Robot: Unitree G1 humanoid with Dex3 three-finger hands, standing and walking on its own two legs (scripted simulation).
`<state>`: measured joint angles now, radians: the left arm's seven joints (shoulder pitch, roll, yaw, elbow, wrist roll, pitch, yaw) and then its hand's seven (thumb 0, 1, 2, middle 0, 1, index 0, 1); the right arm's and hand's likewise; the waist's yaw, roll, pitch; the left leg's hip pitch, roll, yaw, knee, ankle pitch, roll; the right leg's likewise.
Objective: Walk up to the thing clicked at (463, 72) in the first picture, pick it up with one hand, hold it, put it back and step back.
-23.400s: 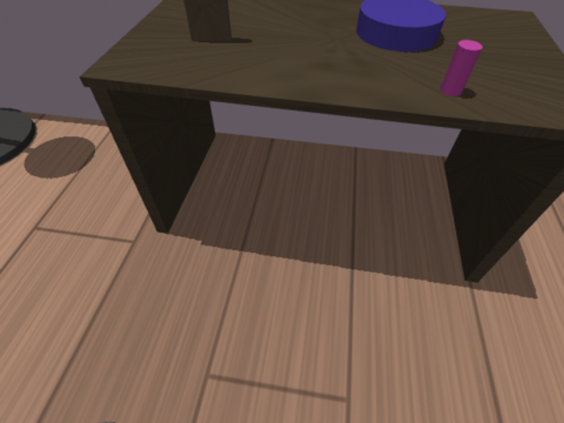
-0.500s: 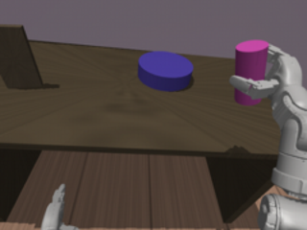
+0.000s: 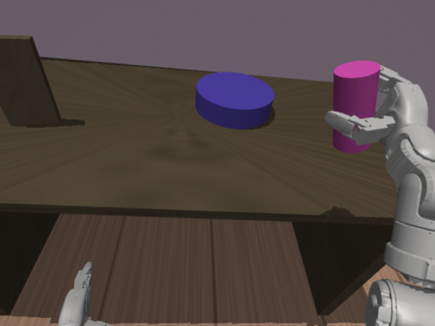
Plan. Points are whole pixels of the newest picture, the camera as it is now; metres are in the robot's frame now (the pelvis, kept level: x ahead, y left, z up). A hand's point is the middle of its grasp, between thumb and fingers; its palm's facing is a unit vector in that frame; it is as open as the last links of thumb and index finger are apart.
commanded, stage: hold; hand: right
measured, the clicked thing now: (353, 109) +0.33 -0.17 +0.29
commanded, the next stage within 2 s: crouch in 1.08 s
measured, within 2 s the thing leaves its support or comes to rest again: neither
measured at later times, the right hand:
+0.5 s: hand (349, 106) +0.34 -0.17 +0.29, palm faces +0.10 +0.99 -0.04, open 9.4 cm
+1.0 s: hand (340, 108) +0.34 -0.16 +0.29, palm faces +0.07 +1.00 -0.03, open 9.4 cm
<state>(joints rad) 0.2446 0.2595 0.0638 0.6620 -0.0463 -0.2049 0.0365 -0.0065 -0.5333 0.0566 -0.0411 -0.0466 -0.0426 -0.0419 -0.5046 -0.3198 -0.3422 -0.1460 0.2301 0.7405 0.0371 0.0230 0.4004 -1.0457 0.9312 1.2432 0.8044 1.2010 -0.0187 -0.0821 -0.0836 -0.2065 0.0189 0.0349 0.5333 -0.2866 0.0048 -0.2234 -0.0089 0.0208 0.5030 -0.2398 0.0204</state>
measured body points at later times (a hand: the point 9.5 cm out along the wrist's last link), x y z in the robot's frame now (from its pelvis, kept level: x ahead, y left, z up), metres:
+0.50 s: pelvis +0.00 +0.00 +0.00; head -0.05 +0.03 +0.45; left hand +0.16 +0.26 -0.08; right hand +0.32 -0.22 +0.30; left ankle +0.00 +0.11 -0.74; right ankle +0.02 -0.14 -0.74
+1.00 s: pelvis +0.00 +0.00 +0.00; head -0.04 +0.04 +0.45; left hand +0.17 +0.25 -0.08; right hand +0.33 -0.21 +0.29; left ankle +0.00 +0.11 -0.74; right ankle +0.02 -0.14 -0.74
